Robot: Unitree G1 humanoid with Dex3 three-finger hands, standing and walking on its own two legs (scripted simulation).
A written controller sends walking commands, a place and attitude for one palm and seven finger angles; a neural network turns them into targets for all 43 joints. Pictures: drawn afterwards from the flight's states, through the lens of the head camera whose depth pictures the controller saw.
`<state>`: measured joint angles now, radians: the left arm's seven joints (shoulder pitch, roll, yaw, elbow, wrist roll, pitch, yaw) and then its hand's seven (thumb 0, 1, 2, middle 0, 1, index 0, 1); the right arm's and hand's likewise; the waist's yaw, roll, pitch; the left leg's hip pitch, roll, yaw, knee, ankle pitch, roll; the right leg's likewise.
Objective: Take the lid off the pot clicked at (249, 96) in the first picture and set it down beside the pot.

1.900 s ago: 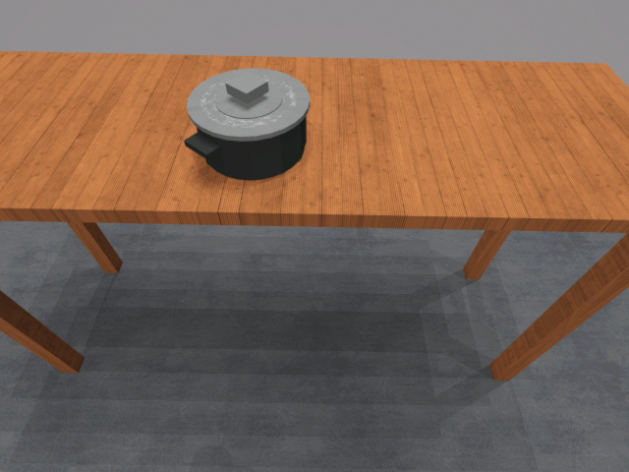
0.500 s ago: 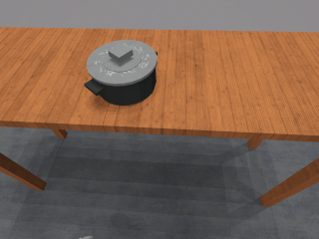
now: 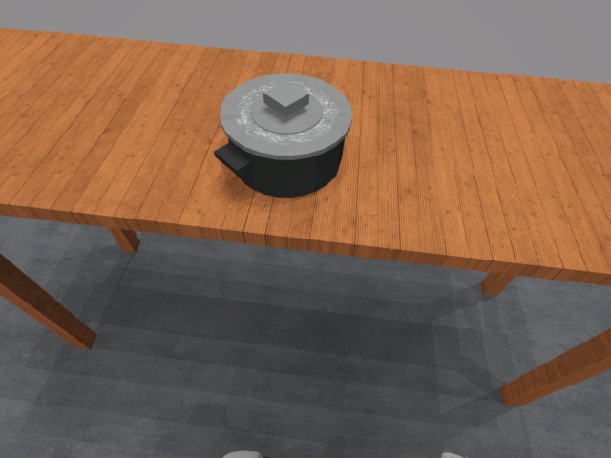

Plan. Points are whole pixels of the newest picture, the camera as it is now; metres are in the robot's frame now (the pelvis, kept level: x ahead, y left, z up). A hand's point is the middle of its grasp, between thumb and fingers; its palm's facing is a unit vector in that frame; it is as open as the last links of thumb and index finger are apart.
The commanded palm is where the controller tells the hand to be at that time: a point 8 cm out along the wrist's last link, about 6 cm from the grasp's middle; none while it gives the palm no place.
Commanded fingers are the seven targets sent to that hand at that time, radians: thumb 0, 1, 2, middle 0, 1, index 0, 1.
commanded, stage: come to a stop and stand still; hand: left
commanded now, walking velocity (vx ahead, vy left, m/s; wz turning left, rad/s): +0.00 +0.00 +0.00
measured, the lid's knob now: (286, 98) +0.55 +0.08 +0.16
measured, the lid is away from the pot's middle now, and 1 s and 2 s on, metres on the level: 0.00 0.00 0.00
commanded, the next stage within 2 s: look again from close up in 0.22 s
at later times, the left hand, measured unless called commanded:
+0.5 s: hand out of the picture +0.05 +0.19 -0.18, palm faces -0.01 -0.97 -0.23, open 7.3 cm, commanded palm none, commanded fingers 0.00 0.90 0.90 -0.20 -0.30 -0.20 -0.30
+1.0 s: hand out of the picture +0.04 +0.19 -0.18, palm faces +0.00 -0.98 -0.20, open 7.4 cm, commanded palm none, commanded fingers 0.00 0.90 0.90 -0.20 -0.30 -0.20 -0.30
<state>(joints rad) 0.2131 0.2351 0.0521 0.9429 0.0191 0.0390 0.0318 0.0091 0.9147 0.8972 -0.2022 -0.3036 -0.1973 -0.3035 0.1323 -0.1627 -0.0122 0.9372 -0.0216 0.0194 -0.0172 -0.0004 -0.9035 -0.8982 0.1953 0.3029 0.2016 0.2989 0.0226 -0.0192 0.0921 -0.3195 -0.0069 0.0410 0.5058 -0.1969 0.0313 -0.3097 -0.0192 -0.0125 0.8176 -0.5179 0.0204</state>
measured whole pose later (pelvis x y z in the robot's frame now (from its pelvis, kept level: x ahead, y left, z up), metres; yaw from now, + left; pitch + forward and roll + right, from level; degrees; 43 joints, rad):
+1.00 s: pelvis +0.02 +0.01 +0.00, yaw -1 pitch +0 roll +0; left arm 0.29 0.20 -0.01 1.03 0.02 0.00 0.04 0.01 0.91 0.90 -0.20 -0.30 -0.20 -0.30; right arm 0.20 -0.16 0.00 1.02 0.00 -0.01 -0.01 0.00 -0.91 -0.90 0.20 0.30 0.20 0.30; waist 0.02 -0.03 0.04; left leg -0.29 0.00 0.06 0.56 -0.27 0.04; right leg -0.14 -0.02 0.00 0.51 -0.37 0.02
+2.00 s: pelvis +0.01 -0.01 +0.01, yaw +0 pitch -4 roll +0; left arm 0.70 0.32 0.22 -0.40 -0.03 -0.09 0.06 0.02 0.90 0.90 -1.29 -1.49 -1.29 -1.49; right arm 0.21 -0.19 0.01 0.62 0.01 -0.14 -0.07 0.01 -0.90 -0.90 0.20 0.30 0.20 0.30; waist 0.06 0.06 0.02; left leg -0.18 0.02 0.03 0.43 -0.18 0.01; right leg -0.02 0.01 -0.03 0.38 -0.29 -0.01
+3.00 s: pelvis -0.01 +0.00 +0.00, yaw +0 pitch -1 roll +0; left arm 0.40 0.69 0.25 -0.59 0.62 0.14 -0.03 0.01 0.72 1.01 -1.27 -1.31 -1.27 -1.31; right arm 0.10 -0.30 0.02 0.53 0.04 0.10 0.00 0.01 -0.90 -0.90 0.20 0.30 0.20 0.30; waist 0.10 0.12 -0.01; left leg -0.31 0.01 0.03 0.53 -0.20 0.02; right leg -0.17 -0.01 -0.03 0.52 -0.33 0.00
